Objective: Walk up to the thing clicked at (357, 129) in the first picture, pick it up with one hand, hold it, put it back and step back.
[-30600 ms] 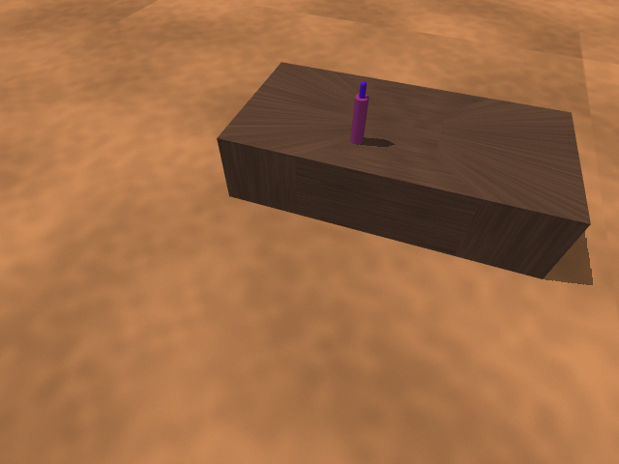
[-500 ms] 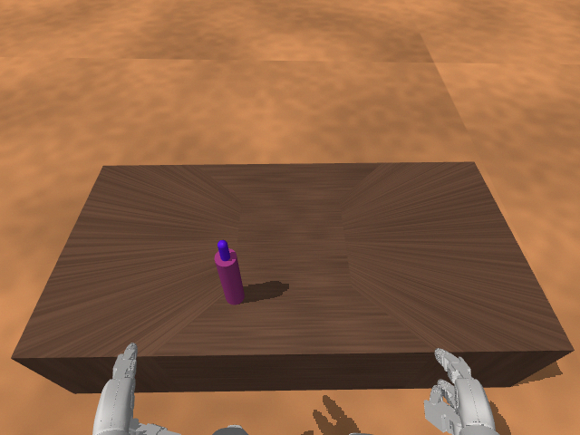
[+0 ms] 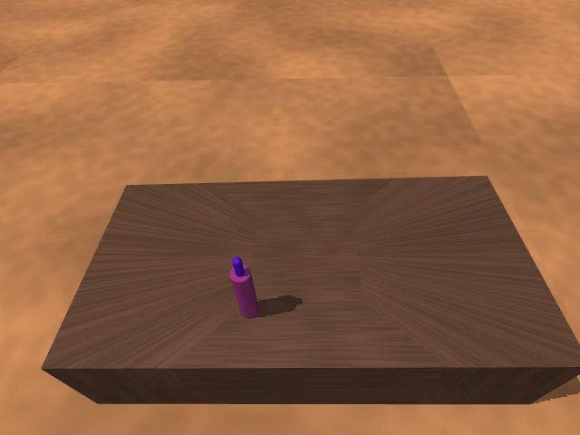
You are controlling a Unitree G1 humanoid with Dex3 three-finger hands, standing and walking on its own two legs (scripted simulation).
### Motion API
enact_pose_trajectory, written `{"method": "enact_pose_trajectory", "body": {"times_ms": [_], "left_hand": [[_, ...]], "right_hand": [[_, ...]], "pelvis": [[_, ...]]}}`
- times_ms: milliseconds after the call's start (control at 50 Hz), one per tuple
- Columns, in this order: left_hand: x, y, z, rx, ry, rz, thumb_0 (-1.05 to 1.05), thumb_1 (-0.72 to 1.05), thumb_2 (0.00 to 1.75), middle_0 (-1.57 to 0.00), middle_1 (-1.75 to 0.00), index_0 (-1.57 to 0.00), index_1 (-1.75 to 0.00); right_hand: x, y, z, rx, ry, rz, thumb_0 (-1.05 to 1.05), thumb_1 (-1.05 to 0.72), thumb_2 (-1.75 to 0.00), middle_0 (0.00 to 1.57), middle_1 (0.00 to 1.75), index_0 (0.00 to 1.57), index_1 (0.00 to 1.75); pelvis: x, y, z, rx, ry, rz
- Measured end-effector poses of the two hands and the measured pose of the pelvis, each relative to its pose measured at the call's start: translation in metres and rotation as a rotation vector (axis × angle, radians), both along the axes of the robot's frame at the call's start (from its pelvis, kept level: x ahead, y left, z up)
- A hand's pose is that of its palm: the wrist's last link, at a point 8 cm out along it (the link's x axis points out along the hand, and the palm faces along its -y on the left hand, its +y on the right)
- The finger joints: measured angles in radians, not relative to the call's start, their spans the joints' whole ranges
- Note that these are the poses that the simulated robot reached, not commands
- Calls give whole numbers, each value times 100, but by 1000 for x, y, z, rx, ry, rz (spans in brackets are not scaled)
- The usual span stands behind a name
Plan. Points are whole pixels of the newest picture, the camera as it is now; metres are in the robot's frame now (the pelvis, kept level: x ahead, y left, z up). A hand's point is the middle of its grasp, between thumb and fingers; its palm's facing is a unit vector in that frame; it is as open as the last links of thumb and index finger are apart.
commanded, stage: home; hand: left
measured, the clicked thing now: (243, 287) +0.51 +0.15 -0.31
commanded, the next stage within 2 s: stand in 1.02 s
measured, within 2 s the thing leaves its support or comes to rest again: neither
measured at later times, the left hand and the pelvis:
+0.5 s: hand out of the picture +0.03 +0.25 -0.14, palm faces +0.00 -0.93 -0.37, open 17.4 cm; pelvis -0.01 +0.00 +0.01, yaw +1 degrees
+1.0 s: hand out of the picture +0.04 +0.26 -0.14, palm faces +0.00 -0.93 -0.36, open 17.6 cm; pelvis -0.01 +0.00 +0.01, yaw +0 degrees
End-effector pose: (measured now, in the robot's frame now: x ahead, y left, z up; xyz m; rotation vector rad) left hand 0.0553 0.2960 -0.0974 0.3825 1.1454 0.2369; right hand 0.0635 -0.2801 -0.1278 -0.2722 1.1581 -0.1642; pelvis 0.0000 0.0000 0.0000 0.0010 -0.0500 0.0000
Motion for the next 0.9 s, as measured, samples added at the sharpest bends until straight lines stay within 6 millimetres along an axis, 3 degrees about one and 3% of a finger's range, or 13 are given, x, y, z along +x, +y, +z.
{"method": "enact_pose_trajectory", "body": {"times_ms": [240,620,900], "left_hand": [[-26,-3,-3,-24,87,46,-1,-52,6,-6,-5,-6,-6],[-33,1,-5,-41,113,62,0,-54,5,-6,-4,-6,-5],[-30,2,-5,-46,140,66,0,-56,4,-6,-4,-5,-5]], "right_hand": [[-3,3,4,10,37,7,0,-90,-90,20,30,20,31],[-19,-7,9,-19,76,2,0,-90,-90,20,30,20,31],[-24,-9,7,-21,117,-10,0,-90,-90,20,30,20,31]], "pelvis": [[-5,-1,9,-6,-27,8],[-15,0,12,-6,-29,11],[-9,1,13,-6,-15,5]]}}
